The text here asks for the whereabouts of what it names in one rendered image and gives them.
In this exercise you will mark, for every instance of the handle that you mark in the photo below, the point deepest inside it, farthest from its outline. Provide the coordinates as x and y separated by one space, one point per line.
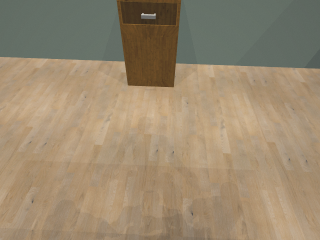
148 16

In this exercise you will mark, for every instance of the drawer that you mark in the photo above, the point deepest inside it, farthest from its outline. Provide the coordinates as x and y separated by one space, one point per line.
166 12

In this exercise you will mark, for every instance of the cabinet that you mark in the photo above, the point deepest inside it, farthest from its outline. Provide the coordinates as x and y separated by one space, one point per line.
150 50

